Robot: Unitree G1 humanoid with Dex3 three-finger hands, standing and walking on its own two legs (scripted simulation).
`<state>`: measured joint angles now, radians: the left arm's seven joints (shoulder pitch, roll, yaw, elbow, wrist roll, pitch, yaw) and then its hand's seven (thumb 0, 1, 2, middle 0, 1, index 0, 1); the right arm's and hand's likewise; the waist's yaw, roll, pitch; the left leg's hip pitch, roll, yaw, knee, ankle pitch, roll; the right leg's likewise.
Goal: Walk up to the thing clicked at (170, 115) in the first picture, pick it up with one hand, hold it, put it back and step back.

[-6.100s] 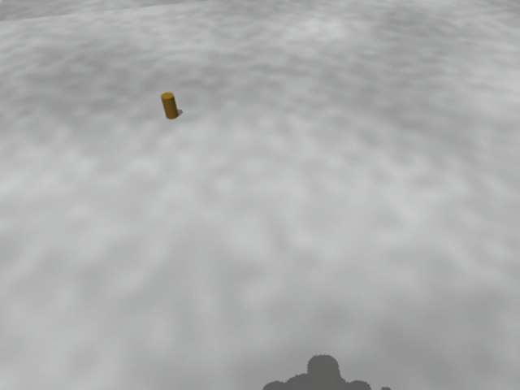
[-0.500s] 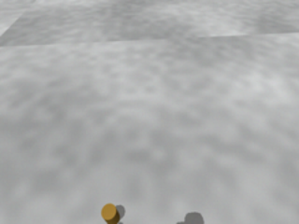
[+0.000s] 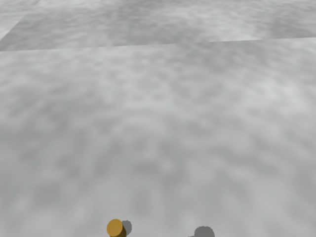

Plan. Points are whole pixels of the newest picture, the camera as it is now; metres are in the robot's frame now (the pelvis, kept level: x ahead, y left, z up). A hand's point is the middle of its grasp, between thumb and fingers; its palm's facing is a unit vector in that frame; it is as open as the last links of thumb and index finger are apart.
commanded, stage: walk up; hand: left
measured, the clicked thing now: (117, 231) +0.31 +0.24 -0.71
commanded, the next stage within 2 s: stand in 0.44 s
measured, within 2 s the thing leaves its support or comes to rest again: neither
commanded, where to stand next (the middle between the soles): +0.00 +0.01 m, yaw +2 degrees
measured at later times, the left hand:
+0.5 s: hand out of the picture +0.09 +0.25 -0.16, palm faces -0.01 -0.94 -0.33, open 7.4 cm
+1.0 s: hand out of the picture +0.08 +0.25 -0.16, palm faces -0.03 -0.94 -0.34, open 7.4 cm
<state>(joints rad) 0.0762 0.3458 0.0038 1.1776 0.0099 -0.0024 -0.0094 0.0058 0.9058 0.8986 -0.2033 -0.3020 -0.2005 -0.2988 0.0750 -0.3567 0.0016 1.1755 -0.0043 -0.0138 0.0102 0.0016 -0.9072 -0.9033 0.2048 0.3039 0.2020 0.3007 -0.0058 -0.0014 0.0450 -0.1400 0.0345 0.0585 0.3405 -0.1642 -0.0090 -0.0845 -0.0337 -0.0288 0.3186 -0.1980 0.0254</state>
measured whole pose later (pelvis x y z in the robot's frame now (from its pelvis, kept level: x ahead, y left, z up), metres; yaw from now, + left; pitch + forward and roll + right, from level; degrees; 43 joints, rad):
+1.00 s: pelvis +0.00 +0.00 +0.00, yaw +0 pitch -2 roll +0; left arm 0.10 0.35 0.00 1.13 0.01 -0.01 0.00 0.01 0.91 0.90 -0.20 -0.30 -0.20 -0.30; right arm 0.08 -0.35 0.00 1.15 -0.01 0.00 0.01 0.00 -0.91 -0.90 0.20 0.30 0.20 0.30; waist 0.00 0.00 0.05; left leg -0.12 0.03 0.06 0.31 -0.15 -0.01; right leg -0.07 -0.03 -0.03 0.29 -0.19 0.02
